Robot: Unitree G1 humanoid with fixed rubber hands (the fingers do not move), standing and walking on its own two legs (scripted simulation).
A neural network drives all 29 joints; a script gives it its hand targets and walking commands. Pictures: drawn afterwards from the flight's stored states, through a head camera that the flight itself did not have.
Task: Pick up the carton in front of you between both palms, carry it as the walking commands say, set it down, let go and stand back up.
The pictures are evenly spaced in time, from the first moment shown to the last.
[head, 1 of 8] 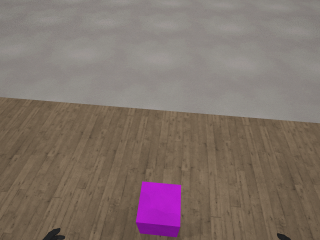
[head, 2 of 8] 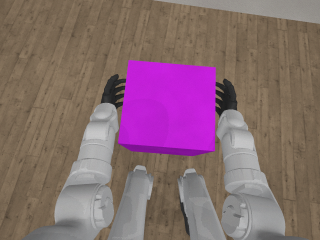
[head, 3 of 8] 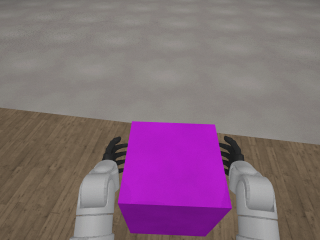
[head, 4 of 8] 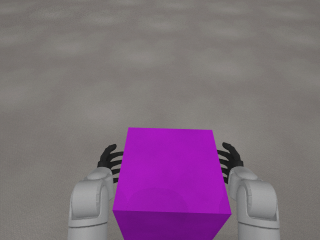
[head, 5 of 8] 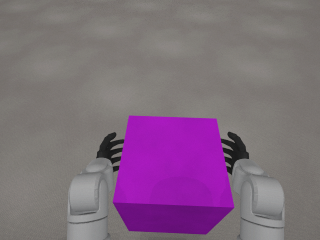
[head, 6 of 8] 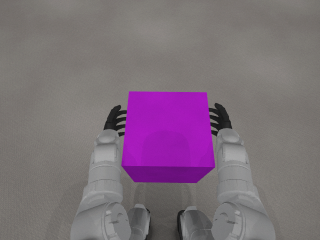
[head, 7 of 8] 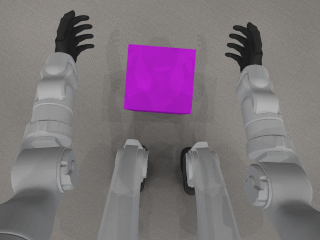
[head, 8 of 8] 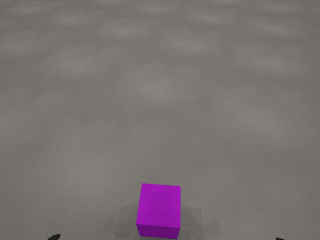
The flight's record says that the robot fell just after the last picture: no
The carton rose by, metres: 0.68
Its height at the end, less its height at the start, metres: -0.13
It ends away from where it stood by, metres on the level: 5.35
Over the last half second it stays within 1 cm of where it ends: yes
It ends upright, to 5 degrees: yes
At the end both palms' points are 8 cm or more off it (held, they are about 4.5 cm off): yes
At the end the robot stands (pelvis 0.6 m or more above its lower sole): yes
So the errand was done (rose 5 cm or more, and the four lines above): yes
